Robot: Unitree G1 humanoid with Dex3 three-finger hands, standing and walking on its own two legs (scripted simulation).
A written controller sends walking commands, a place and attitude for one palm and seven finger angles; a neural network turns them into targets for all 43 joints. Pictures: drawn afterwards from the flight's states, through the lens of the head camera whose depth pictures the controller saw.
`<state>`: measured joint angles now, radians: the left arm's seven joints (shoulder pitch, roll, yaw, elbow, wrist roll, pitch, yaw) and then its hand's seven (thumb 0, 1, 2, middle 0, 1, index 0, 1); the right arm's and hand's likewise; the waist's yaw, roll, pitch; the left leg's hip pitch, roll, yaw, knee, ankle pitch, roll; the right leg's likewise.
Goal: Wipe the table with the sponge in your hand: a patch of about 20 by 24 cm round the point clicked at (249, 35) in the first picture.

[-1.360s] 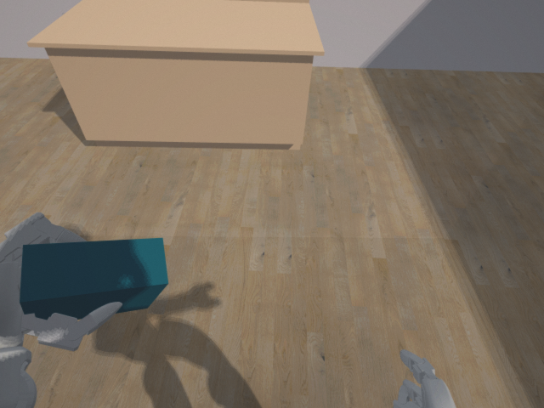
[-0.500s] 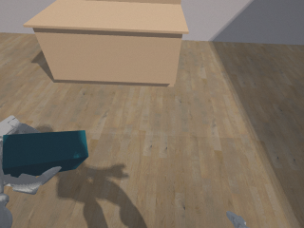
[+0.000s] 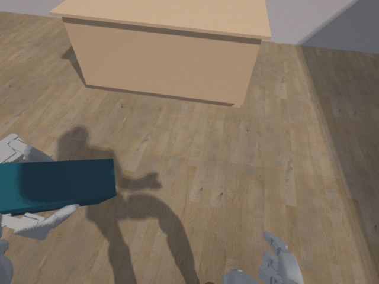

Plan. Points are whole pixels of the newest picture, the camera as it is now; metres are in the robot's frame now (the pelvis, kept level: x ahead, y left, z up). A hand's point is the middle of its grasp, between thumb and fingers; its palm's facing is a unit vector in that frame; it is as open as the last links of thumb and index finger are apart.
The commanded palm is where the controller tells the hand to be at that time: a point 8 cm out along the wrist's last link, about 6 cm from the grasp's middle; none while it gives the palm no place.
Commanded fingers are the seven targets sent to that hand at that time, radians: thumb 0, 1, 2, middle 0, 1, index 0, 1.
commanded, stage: walk to a spot facing it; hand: left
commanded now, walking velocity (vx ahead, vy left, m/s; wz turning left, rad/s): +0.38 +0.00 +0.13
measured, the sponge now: (76, 186) +0.23 +0.20 +0.16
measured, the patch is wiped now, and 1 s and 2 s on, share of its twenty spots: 0.00 0.00 0.00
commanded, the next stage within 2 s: none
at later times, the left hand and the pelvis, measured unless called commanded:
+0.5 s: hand (99, 120) +0.35 +0.19 +0.18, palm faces +0.49 -0.74 -0.46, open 9.4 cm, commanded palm +0.29 +0.23 +0.17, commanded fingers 0.00 0.10 1.30 -1.20 -1.60 -1.20 -1.60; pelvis +0.16 -0.07 +0.00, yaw +7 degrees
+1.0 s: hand (127, 79) +0.49 +0.18 +0.17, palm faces +0.59 -0.68 -0.44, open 9.4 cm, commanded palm +0.42 +0.21 +0.17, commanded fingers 0.00 0.10 1.30 -1.20 -1.60 -1.20 -1.60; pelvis +0.32 -0.10 -0.02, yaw +12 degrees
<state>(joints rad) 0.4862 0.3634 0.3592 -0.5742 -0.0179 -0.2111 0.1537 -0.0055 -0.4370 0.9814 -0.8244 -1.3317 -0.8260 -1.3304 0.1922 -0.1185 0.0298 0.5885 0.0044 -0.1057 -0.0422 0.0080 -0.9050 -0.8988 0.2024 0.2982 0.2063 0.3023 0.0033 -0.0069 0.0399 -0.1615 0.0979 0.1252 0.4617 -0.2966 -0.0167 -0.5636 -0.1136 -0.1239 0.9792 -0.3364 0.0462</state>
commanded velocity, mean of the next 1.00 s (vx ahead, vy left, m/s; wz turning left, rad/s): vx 0.37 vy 0.00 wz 0.19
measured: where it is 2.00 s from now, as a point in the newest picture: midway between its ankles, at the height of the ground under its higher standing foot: (202, 211)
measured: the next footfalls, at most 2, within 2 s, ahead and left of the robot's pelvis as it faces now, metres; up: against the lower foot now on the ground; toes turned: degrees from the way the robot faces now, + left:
right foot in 0.14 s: +0.19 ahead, -0.15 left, +0.00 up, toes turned -9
left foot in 0.60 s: +0.29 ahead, +0.09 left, +0.00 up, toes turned +18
